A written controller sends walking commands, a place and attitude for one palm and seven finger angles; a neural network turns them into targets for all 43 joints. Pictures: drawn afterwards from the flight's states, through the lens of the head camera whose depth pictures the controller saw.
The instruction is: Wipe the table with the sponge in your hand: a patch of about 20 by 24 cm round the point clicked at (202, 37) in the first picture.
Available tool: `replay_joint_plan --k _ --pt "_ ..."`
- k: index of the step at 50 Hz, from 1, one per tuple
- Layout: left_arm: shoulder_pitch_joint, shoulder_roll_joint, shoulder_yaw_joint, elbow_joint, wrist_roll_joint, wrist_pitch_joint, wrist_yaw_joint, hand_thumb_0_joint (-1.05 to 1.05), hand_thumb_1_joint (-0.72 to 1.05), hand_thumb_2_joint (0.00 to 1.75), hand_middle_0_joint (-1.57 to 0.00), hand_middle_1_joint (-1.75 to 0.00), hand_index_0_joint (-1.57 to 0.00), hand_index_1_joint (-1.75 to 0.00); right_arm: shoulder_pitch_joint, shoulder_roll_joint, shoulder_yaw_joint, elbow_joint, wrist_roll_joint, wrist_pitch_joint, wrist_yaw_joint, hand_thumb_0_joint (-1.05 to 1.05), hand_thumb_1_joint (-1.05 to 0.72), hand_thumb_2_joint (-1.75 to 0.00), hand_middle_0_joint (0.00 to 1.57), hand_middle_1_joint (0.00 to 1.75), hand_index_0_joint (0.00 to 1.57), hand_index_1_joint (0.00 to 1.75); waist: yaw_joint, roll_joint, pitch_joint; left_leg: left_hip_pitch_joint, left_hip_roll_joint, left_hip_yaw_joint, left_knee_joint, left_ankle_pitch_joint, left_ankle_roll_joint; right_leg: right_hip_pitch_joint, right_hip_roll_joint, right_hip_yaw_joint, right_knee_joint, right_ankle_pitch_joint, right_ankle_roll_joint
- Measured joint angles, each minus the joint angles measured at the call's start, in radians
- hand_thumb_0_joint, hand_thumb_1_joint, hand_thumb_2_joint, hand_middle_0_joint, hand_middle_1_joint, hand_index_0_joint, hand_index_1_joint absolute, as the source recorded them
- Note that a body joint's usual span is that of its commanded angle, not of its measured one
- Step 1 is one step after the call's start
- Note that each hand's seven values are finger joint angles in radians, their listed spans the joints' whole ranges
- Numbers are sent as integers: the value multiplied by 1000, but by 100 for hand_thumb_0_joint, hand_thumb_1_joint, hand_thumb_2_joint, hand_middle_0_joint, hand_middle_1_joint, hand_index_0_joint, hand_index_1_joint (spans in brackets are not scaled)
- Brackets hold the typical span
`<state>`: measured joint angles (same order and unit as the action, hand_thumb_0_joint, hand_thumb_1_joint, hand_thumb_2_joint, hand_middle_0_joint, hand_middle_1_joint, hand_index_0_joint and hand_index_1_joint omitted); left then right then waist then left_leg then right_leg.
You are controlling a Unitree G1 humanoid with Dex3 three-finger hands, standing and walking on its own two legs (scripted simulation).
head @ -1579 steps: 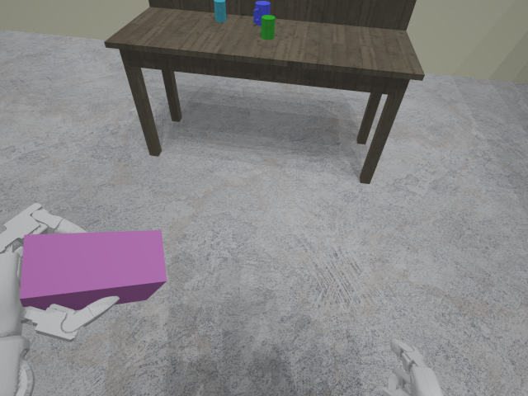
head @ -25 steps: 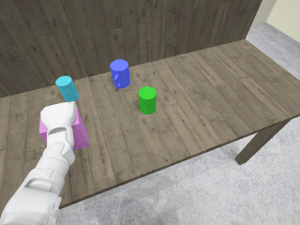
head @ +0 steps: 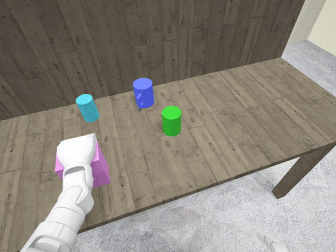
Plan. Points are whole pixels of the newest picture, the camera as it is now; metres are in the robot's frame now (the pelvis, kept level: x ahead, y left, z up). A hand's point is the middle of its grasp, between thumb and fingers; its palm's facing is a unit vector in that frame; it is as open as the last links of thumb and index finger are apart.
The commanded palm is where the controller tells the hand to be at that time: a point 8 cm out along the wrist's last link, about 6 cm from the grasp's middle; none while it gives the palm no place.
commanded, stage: wipe back along the middle lane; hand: left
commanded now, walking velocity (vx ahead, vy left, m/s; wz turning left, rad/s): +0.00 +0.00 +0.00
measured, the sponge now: (87, 172) +0.33 +0.27 -0.04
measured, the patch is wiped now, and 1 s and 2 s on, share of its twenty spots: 0.70 0.85 0.90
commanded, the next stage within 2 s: slide across to the third lane in 0.40 s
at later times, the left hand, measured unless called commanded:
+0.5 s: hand (84, 180) +0.28 +0.24 +0.01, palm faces -0.03 -0.02 -1.00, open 9.8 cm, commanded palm +0.25 +0.22 +0.03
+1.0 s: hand (99, 179) +0.29 +0.20 +0.01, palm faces -0.04 -0.02 -1.00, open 9.8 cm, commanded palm +0.26 +0.17 +0.05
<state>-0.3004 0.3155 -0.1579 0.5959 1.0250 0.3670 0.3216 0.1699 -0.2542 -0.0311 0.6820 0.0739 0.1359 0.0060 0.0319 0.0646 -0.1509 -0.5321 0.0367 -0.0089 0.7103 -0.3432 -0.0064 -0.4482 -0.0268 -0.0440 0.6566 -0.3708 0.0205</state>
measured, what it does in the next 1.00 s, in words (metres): stands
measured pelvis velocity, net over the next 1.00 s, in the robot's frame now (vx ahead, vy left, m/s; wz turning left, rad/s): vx -0.03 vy -0.02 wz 0.01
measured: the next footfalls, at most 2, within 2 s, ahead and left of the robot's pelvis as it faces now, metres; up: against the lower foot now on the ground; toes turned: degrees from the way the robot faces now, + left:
none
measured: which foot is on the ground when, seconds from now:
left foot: down 0.00-1.00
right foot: down 0.00-1.00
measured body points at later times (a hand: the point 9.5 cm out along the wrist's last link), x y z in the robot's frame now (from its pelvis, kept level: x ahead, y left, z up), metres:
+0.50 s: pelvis -0.01 -0.01 +0.00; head -0.01 -0.04 +0.45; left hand +0.28 +0.24 +0.06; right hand +0.17 -0.25 -0.11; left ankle +0.00 +0.12 -0.72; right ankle -0.03 -0.14 -0.72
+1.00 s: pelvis -0.03 -0.02 +0.00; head -0.03 -0.05 +0.45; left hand +0.28 +0.20 +0.06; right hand +0.16 -0.24 -0.11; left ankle +0.00 +0.12 -0.72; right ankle -0.03 -0.14 -0.72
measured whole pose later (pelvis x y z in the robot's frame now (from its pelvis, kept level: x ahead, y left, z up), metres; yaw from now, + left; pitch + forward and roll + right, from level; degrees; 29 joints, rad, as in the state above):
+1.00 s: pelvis -0.03 -0.02 +0.00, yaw +1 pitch +5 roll +0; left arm -0.24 0.23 -0.28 0.54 1.02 0.40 0.33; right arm 0.13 -0.24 -0.03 0.71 0.08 0.08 0.00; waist 0.07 0.08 -0.12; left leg -0.46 0.04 -0.02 0.68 -0.30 -0.03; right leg -0.40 -0.02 -0.06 0.67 -0.36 0.00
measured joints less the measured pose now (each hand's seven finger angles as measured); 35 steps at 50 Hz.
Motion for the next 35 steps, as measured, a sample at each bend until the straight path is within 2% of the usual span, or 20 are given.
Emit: replay_joint_plan --k 18,27,35 --pt "156 -24 -21 -155 5 14 -2 0 -45 106 -72 -137 -74 -138 -24 -2 7 -17 4 -19 -8 1 -91 -90 20 30 20 30 21 5 4 42 3 -4 -6 8 -11 33 4 -3 16 -5 -11" --pt "154 -27 -38 -156 10 22 -15 0 -45 106 -72 -137 -73 -138 -32 -4 8 -17 8 -29 -20 1 -91 -90 20 30 20 30 27 6 19 47 3 -8 -9 19 -16 34 4 -7 25 -2 -17" --pt "145 -24 -48 -148 -8 10 -29 0 -45 106 -72 -137 -74 -138 -27 4 2 -5 5 -45 -22 1 -91 -90 20 30 20 30 26 15 23 53 5 -11 -12 25 -18 39 6 -9 24 2 -20"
